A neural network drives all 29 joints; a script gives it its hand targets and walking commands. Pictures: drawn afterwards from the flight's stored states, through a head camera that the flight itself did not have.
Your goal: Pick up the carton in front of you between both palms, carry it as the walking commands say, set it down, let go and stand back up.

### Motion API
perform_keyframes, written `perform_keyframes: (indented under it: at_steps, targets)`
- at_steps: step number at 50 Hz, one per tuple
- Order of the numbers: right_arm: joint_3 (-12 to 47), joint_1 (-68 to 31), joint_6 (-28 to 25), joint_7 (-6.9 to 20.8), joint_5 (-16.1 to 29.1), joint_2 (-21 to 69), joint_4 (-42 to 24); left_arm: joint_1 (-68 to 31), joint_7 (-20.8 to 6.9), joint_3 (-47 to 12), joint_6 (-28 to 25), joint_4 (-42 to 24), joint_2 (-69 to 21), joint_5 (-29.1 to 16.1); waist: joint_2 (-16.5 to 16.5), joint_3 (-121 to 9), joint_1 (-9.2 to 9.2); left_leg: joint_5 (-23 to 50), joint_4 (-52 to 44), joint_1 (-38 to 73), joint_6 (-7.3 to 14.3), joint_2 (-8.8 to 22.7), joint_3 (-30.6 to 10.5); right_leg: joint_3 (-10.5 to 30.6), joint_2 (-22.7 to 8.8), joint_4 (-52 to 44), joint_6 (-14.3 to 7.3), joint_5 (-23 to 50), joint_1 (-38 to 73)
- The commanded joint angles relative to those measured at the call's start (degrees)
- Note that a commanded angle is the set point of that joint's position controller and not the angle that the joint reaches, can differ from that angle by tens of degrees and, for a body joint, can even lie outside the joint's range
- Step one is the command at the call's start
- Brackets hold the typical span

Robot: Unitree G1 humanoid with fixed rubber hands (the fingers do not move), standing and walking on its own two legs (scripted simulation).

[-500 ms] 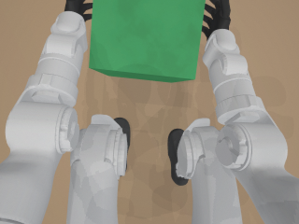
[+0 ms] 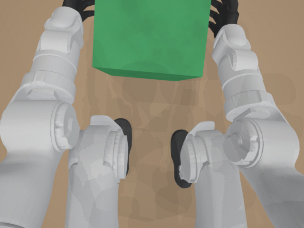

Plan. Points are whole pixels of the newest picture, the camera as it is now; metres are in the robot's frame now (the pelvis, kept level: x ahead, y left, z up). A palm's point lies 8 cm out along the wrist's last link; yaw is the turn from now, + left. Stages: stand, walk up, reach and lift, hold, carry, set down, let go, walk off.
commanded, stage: set down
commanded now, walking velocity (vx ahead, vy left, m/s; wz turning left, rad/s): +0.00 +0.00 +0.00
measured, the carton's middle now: (149, 35) +0.51 +0.06 -0.23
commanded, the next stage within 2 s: let go in 1.46 s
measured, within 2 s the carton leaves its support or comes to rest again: neither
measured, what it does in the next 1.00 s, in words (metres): rises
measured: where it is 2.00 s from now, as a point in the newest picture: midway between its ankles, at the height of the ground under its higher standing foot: (151, 163)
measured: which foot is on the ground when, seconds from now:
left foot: down 0.00-1.00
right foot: down 0.00-1.00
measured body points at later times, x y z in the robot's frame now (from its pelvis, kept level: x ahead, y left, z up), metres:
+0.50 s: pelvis +0.00 +0.00 +0.00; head +0.35 +0.06 +0.26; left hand +0.53 +0.28 -0.17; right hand +0.53 -0.12 -0.17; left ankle +0.13 +0.12 -0.33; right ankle +0.11 -0.11 -0.33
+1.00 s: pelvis +0.02 +0.01 +0.12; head +0.33 +0.06 +0.44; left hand +0.53 +0.28 +0.00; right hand +0.53 -0.12 +0.00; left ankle +0.13 +0.12 -0.33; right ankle +0.11 -0.11 -0.33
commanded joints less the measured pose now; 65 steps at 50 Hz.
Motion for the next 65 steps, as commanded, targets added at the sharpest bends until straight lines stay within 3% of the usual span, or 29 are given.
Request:
perform_keyframes:
  at_steps: [1,5,6,8,9,10,12,15,17,23,26,29,33,36,43,54,65]
  targets:
    - [13.9,-20.9,1.2,10.05,0.44,36.34,2.56,-17.91,-9.64,-8.41,-0.08,-1.08,-34.78,-1.06,3.21,-43.18,3.51,6.94,-9.5,29.24,1.21,-4.31,-1.89,-0.13,2.25,-10.9,-1.19,4.83,11.33]
    - [12.37,-17.41,0.25,8.4,0.08,29.45,2.72,-16.15,-7.69,-6.81,-1.46,-0.26,-26.47,-1.37,3.65,-43.92,3.1,7.55,-9.27,31.49,0.54,-3.38,-2.1,-0.44,1.49,-10.42,-0.36,5.68,13.1]
    - [11.43,-15.33,-0.31,7.16,0.03,24.54,3.03,-14.91,-6.36,-5.37,-2.28,0.28,-20.86,-1.46,3.87,-44.38,3.03,7.75,-9.24,32.32,0.13,-2.94,-2.12,-0.51,1.08,-10.35,0.0,5.96,14.03]
    - [7.45,-8.12,-2.3,2.15,0.29,2.96,3.57,-8.12,-0.85,0.76,-4.61,1.54,1.26,-0.73,4.33,-45.54,3.01,7.74,-9.56,34.74,-1.03,-1.61,-2.02,-0.69,-0.45,-10.5,1.34,6.19,16.63]
    - [7.43,-6.17,-3.42,-0.73,1.88,-6.17,3.48,-6.73,2.28,1.31,-5.92,1.69,11.28,-1.3,4.86,-47.06,2.88,7.66,-9.62,35.75,-1.35,-1.13,-2.16,-0.63,-1.14,-10.46,1.63,6.31,17.73]
    - [8.78,-6.54,-4.05,-2.43,4.48,-8.49,3.32,-7.92,4.08,0.2,-6.73,1.96,14.42,-3.12,5.41,-48.59,2.74,7.8,-9.76,36.17,-1.36,-1.0,-2.53,-0.32,-1.48,-10.46,1.63,6.78,18.19]
    - [11.46,-8.87,-5.45,-3.49,9.53,-10.44,-0.5,-10.58,4.96,-1.92,-8.24,-0.02,14.97,-8.08,6.97,-52.34,2.47,11.24,-9.22,38.47,-1.16,-0.86,-3.23,0.02,-2.22,-9.74,1.43,9.37,19.04]
    - [17.2,-10.22,-6.64,-3.59,14.82,-10.12,-3.9,-14.72,4.67,-6.46,-10.03,-7.88,15.29,-13.1,8.34,-60.81,1.99,19.82,-7.41,45.42,-1.12,-0.19,-3.92,-0.13,-2.8,-8.43,1.11,15.33,20.73]
    - [19.59,-11.56,-6.43,-3.2,17.5,-10.14,-4.24,-15.77,3.93,-8.93,-9.79,-7.74,15.41,-16.09,7.79,-62.92,1.3,19.93,-6.96,47.0,-1.22,0.28,-3.87,-0.55,-3.3,-8.46,0.96,14.91,20.87]
    - [18.32,-8.25,-4.99,-5.02,17.22,-13.45,-10.78,-12.72,3.1,-10.34,-7.36,-8.4,16.92,-19.41,8.84,-72.41,-0.57,18.18,-7.98,55.34,-1.49,0.06,-2.94,-2.19,-3.7,-10.53,1.3,12.58,25.1]
    - [17.2,-4.72,-3.67,-6.13,15.78,-12.61,-14.45,-8.78,3.2,-8.9,-5.89,-9.49,16.94,-18.05,8.89,-77.14,-0.71,17.04,-9.96,58.52,-1.24,-0.79,-1.73,-2.83,-3.17,-12.86,1.35,11.31,27.63]
    - [15.97,-2.41,-1.8,-7.09,13.9,-11.31,-20.34,-6.08,3.18,-6.25,-4.07,-15.53,16.88,-15.25,9.18,-81.74,-0.35,16.99,-13.54,60.96,-1.05,-1.97,-0.2,-3.26,-2.29,-16.47,1.0,11.6,31.42]
    - [13.58,2.08,0.21,-6.82,10.88,-7.72,-17.73,-1.92,2.44,-2.35,-2.28,-13.64,14.18,-10.8,8.63,-68.51,0.26,12.66,-19.07,52.51,-0.88,-2.47,0.23,-2.29,-2.2,-21.77,0.87,8.03,27.17]
    - [11.91,3.65,-0.46,-5.88,8.94,-6.28,-16.33,-0.86,1.67,-0.77,-3.09,-14.35,12.09,-9.13,8.52,-64.25,-0.59,13.4,-21.36,49.34,-1.0,-2.71,-0.33,-1.72,-2.12,-24.12,1.1,9.34,25.48]
    - [10.65,5.57,-0.94,-5.05,7.55,-6.47,-17.19,0.37,0.7,-0.71,-3.05,-15.24,11.38,-8.24,10.3,-70.42,-1.71,15.23,-27.36,55.24,-2.0,-3.26,-0.53,-2.46,-1.79,-30.07,1.34,10.61,27.07]
    - [11.62,9.49,1.65,-4.13,8.28,-6.88,-27.73,4.53,-0.82,0.96,0.1,-24.63,12.74,-6.92,10.68,-80.63,-1.43,21.1,-38.65,71.44,-2.09,-4.24,0.08,-3.17,-1.68,-41.6,1.63,14.15,37.18]
    - [9.28,17.22,0.47,-2.1,5.95,-5.04,-24.45,10.72,-2.07,1.55,-0.52,-22.03,8.72,-4.92,11.18,-74.37,-3.1,26.5,-50.5,80.96,-2.52,-4.15,-1.55,-2.05,-2.54,-53.94,1.99,17.87,40.89]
